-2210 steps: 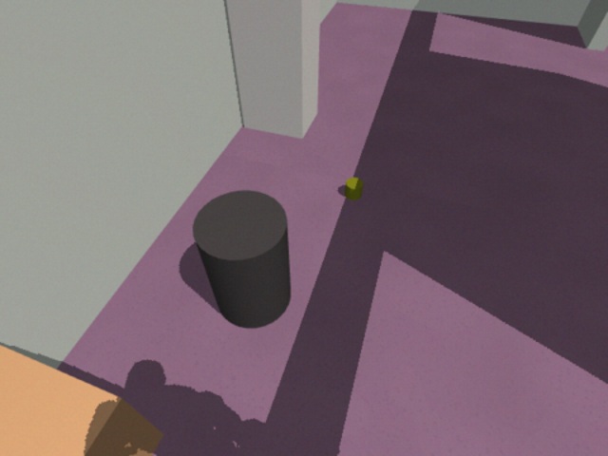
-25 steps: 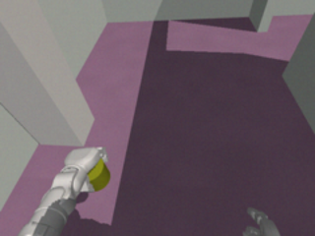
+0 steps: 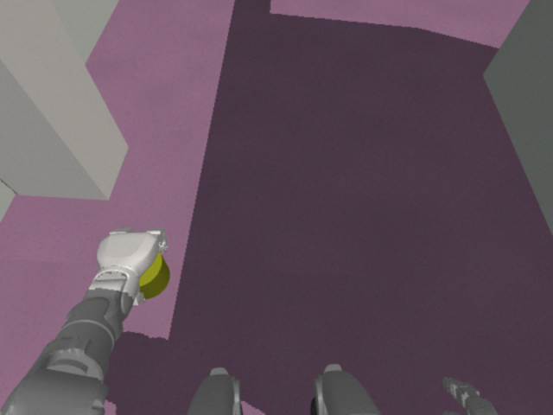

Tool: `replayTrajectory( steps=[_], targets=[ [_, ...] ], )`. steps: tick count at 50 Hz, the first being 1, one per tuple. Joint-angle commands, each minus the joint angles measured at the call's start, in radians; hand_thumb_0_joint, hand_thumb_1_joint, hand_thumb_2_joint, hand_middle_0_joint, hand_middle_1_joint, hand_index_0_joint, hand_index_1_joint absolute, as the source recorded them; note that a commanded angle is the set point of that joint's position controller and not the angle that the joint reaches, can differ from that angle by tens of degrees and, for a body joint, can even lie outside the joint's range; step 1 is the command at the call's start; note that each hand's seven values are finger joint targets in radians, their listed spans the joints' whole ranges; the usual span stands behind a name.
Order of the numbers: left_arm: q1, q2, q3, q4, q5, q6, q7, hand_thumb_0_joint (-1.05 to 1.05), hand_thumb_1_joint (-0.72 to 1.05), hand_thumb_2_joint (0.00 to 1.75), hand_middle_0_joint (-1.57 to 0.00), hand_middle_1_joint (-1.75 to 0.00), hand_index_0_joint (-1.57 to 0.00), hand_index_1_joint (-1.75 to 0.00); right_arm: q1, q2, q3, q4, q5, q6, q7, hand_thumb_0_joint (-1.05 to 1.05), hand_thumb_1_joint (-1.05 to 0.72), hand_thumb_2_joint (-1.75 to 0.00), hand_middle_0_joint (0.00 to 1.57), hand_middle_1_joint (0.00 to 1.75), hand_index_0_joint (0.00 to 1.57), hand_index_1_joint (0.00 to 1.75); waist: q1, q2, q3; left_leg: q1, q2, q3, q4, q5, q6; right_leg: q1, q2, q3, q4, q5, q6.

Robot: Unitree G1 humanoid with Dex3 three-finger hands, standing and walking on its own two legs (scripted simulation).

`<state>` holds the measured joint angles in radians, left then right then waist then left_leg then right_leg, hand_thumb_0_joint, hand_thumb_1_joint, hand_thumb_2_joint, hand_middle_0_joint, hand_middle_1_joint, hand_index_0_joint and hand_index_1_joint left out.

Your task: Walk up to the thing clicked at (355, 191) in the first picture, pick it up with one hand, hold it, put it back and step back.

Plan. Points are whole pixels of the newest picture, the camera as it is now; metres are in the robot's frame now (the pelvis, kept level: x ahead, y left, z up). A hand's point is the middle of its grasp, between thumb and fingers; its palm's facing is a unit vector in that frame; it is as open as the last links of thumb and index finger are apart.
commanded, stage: crouch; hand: left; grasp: from above
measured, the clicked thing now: (142, 270) +0.37 +0.24 -0.12
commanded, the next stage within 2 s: lower in 1.48 s
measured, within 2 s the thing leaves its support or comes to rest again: neither
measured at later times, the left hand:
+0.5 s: hand (158, 287) +0.41 +0.27 -0.33, palm faces -0.45 +0.00 -0.89, open 10.6 cm
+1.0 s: hand (166, 287) +0.44 +0.29 -0.46, palm faces -0.45 -0.02 -0.89, open 10.6 cm
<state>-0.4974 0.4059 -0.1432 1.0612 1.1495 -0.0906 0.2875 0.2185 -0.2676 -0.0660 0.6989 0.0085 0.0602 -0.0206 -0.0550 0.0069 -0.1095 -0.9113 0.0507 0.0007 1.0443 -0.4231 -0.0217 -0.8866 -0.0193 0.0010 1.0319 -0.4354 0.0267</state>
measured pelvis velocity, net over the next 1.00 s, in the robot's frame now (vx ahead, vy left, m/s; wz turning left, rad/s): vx -0.05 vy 0.01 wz -0.10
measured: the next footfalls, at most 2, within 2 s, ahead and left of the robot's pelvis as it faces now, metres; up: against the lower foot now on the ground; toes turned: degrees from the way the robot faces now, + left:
none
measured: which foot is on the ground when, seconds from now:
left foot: down 0.00-1.00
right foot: down 0.00-1.00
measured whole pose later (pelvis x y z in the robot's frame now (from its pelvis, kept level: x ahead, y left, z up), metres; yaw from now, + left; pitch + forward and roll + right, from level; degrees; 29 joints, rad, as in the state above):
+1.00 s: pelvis -0.05 +0.01 -0.31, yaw -6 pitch +36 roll -8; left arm -0.97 0.80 0.13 1.35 1.26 -0.22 0.28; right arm 0.16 -0.27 0.01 0.74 -0.12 -0.03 0.12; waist -0.22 0.00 -0.07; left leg -2.19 0.04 -0.13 2.23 -0.67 -0.01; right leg -2.10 0.01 -0.04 2.15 -0.68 0.05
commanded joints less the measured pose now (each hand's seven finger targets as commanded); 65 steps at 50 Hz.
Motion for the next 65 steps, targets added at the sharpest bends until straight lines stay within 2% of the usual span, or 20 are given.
replayTrajectory(
  steps=[1, 8, 11, 14, 16, 18, 26, 28, 31, 32, 33, 35, 38, 40, 42, 43, 53, 55, 60, 65],
  targets=[
    [-0.386, 0.225, 0.09, -0.051, 0.007, 0.01, 0.089, 0.0, 0.44, 0.93, -0.69, -1.15, -0.76, -1.07, 0.082, -0.146, -0.056, -0.063, -0.02, -0.046, -0.007, 0.0, -0.89, -0.89, 0.2, 0.3, 0.2, 0.3, -0.032, 0.056, -0.418, 0.04, -0.053, 0.019, 0.075, 0.139, 0.031, -0.059, 0.042, -0.013, 0.028, 0.141, -0.049],
    [-0.503, 0.326, 0.161, -0.054, 0.008, 0.017, 0.11, 0.0, 0.37, 0.97, -0.65, -1.17, -0.72, -1.1, 0.114, -0.162, -0.066, -0.046, -0.04, -0.075, -0.013, 0.0, -0.89, -0.89, 0.2, 0.3, 0.2, 0.3, -0.051, 0.106, -0.584, -0.165, -0.043, -0.006, 0.266, 0.031, 0.033, -0.272, 0.041, -0.031, 0.24, 0.048, -0.059],
    [-0.533, 0.347, 0.173, -0.035, 0.013, 0.013, 0.092, 0.0, 0.36, 0.94, -0.63, -1.16, -0.7, -1.09, 0.118, -0.171, -0.069, -0.032, -0.051, -0.087, -0.008, 0.0, -0.89, -0.89, 0.2, 0.3, 0.2, 0.3, -0.066, 0.141, -0.623, -0.197, -0.031, -0.038, 0.333, 0.014, 0.029, -0.402, 0.044, -0.048, 0.332, 0.019, -0.065],
    [-0.522, 0.357, 0.183, 0.021, 0.019, 0.001, 0.079, 0.0, 0.33, 0.93, -0.61, -1.15, -0.68, -1.08, 0.131, -0.177, -0.063, -0.027, -0.058, -0.095, 0.001, 0.0, -0.89, -0.89, 0.2, 0.3, 0.2, 0.3, -0.08, 0.138, -0.601, -0.284, -0.032, -0.06, 0.382, -0.039, 0.027, -0.503, 0.041, -0.063, 0.402, -0.026, -0.068],
    [-0.579, 0.414, 0.207, -0.002, 0.023, -0.016, 0.07, 0.0, 0.35, 0.91, -0.62, -1.13, -0.7, -1.05, 0.136, -0.184, -0.063, -0.021, -0.06, -0.101, 0.007, 0.0, -0.89, -0.89, 0.2, 0.3, 0.2, 0.3, -0.081, 0.157, -0.644, -0.315, -0.033, -0.058, 0.435, -0.052, 0.03, -0.548, 0.043, -0.064, 0.444, -0.042, -0.069],
    [-0.564, 0.396, 0.202, 0.051, 0.025, -0.03, 0.059, 0.0, 0.37, 0.91, -0.64, -1.13, -0.72, -1.05, 0.147, -0.187, -0.056, -0.011, -0.066, -0.108, 0.017, 0.0, -0.89, -0.89, 0.2, 0.3, 0.2, 0.3, -0.107, 0.141, -0.64, -0.355, -0.032, -0.076, 0.49, -0.034, 0.031, -0.616, 0.042, -0.076, 0.5, -0.031, -0.066],
    [-0.671, 0.493, 0.249, 0.052, 0.069, -0.092, 0.071, 0.0, 0.47, 0.85, -0.7, -1.11, -0.79, -1.02, 0.166, -0.208, -0.035, 0.012, -0.09, -0.125, 0.059, 0.0, -0.9, -0.9, 0.2, 0.3, 0.2, 0.3, -0.121, 0.255, -0.691, -0.414, -0.029, -0.111, 0.627, -0.048, 0.016, -0.812, 0.028, -0.098, 0.675, -0.057, -0.067],
    [-0.737, 0.508, 0.252, 0.01, 0.071, -0.103, 0.077, 0.0, 0.45, 0.85, -0.71, -1.08, -0.79, -1.0, 0.157, -0.197, -0.026, 0.015, -0.095, -0.126, 0.066, 0.0, -0.9, -0.9, 0.2, 0.3, 0.2, 0.3, -0.125, 0.28, -0.724, -0.435, -0.029, -0.101, 0.665, -0.063, 0.019, -0.839, 0.033, -0.102, 0.704, -0.062, -0.069],
    [-0.737, 0.542, 0.271, 0.062, 0.081, -0.099, 0.081, 0.0, 0.43, 0.87, -0.7, -1.08, -0.78, -1.0, 0.168, -0.216, -0.026, 0.025, -0.105, -0.126, 0.08, 0.0, -0.9, -0.9, 0.2, 0.3, 0.2, 0.3, -0.134, 0.286, -0.723, -0.476, -0.031, -0.082, 0.735, -0.034, 0.024, -0.853, 0.03, -0.098, 0.744, -0.041, -0.066],
    [-0.783, 0.576, 0.291, 0.008, 0.085, -0.105, 0.083, 0.0, 0.44, 0.88, -0.71, -1.08, -0.79, -1.0, 0.177, -0.214, -0.026, 0.027, -0.11, -0.125, 0.083, 0.0, -0.91, -0.9, 0.2, 0.3, 0.2, 0.3, -0.132, 0.308, -0.765, -0.466, -0.031, -0.073, 0.758, -0.005, 0.027, -0.855, 0.033, -0.1, 0.759, -0.016, -0.067],
    [-0.805, 0.6, 0.296, 0.017, 0.088, -0.108, 0.083, 0.0, 0.44, 0.9, -0.73, -1.08, -0.8, -1.01, 0.177, -0.21, -0.022, 0.027, -0.109, -0.124, 0.086, 0.0, -0.91, -0.9, 0.2, 0.3, 0.2, 0.3, -0.137, 0.305, -0.763, -0.487, -0.032, -0.063, 0.78, -0.016, 0.03, -0.851, 0.037, -0.098, 0.76, -0.02, -0.066],
    [-0.762, 0.58, 0.288, 0.077, 0.089, -0.105, 0.078, 0.0, 0.45, 0.91, -0.72, -1.1, -0.8, -1.02, 0.18, -0.217, -0.02, 0.035, -0.115, -0.122, 0.094, 0.0, -0.91, -0.9, 0.2, 0.3, 0.2, 0.3, -0.144, 0.288, -0.719, -0.54, -0.032, -0.058, 0.809, -0.02, 0.033, -0.86, 0.037, -0.103, 0.78, -0.016, -0.062],
    [-0.782, 0.635, 0.309, 0.089, 0.094, -0.109, 0.065, 0.0, 0.46, 0.91, -0.71, -1.14, -0.8, -1.05, 0.182, -0.216, -0.013, 0.037, -0.121, -0.115, 0.104, 0.0, -0.91, -0.9, 0.2, 0.3, 0.2, 0.3, -0.145, 0.257, -0.733, -0.619, -0.034, -0.033, 0.868, -0.011, 0.043, -0.818, 0.046, -0.098, 0.797, 0.007, -0.056],
    [-0.757, 0.622, 0.297, 0.136, 0.09, -0.104, 0.052, 0.0, 0.46, 0.93, -0.71, -1.15, -0.79, -1.07, 0.166, -0.217, -0.01, 0.03, -0.123, -0.11, 0.112, 0.0, -0.91, -0.9, 0.2, 0.3, 0.2, 0.3, -0.145, 0.259, -0.71, -0.667, -0.035, -0.029, 0.887, -0.038, 0.044, -0.827, 0.05, -0.098, 0.819, -0.015, -0.056],
    [-0.761, 0.664, 0.32, 0.13, 0.092, -0.11, 0.043, 0.0, 0.47, 0.91, -0.71, -1.15, -0.79, -1.06, 0.173, -0.217, -0.009, 0.029, -0.126, -0.103, 0.117, 0.0, -0.91, -0.9, 0.2, 0.3, 0.2, 0.3, -0.146, 0.235, -0.695, -0.699, -0.033, -0.029, 0.907, -0.046, 0.046, -0.821, 0.053, -0.102, 0.83, -0.015, -0.055],
    [-0.77, 0.656, 0.305, 0.128, 0.096, -0.115, 0.035, 0.0, 0.47, 0.92, -0.71, -1.14, -0.79, -1.05, 0.169, -0.221, -0.01, 0.03, -0.126, -0.099, 0.119, 0.0, -0.91, -0.9, 0.2, 0.3, 0.2, 0.3, -0.148, 0.243, -0.7, -0.72, -0.034, -0.023, 0.923, -0.045, 0.048, -0.82, 0.056, -0.1, 0.839, -0.009, -0.054],
    [-0.826, 0.737, 0.331, 0.132, 0.11, -0.159, 0.024, 0.0, 0.45, 0.86, -0.69, -1.11, -0.77, -1.02, 0.157, -0.25, 0.019, 0.018, -0.133, -0.077, 0.136, 0.0, -0.9, -0.9, 0.2, 0.3, 0.2, 0.3, -0.165, 0.307, -0.66, -0.75, -0.029, -0.057, 0.984, -0.065, 0.037, -0.934, 0.061, -0.134, 0.947, -0.034, -0.061],
    [-0.811, 0.736, 0.326, 0.165, 0.112, -0.162, 0.029, 0.0, 0.45, 0.87, -0.69, -1.1, -0.77, -1.02, 0.147, -0.251, 0.028, 0.017, -0.136, -0.074, 0.138, 0.0, -0.9, -0.9, 0.2, 0.3, 0.2, 0.3, -0.171, 0.302, -0.619, -0.773, -0.029, -0.059, 0.992, -0.101, 0.037, -0.963, 0.061, -0.138, 0.954, -0.066, -0.06],
    [-0.838, 0.749, 0.316, 0.176, 0.126, -0.17, 0.036, 0.0, 0.44, 0.88, -0.69, -1.1, -0.77, -1.02, 0.162, -0.262, 0.045, 0.023, -0.143, -0.075, 0.141, 0.0, -0.91, -0.9, 0.2, 0.3, 0.2, 0.3, -0.189, 0.342, -0.632, -0.741, -0.025, -0.071, 1.028, -0.04, 0.034, -0.995, 0.063, -0.151, 0.993, -0.011, -0.059],
    [-0.863, 0.772, 0.307, 0.218, 0.133, -0.172, 0.039, 0.0, 0.45, 0.91, -0.7, -1.1, -0.77, -1.03, 0.139, -0.27, 0.062, 0.019, -0.147, -0.071, 0.141, 0.0, -0.91, -0.9, 0.2, 0.3, 0.2, 0.3, -0.197, 0.353, -0.586, -0.798, -0.026, -0.074, 1.048, -0.108, 0.034, -1.039, 0.066, -0.161, 1.02, -0.062, -0.062]
  ],
)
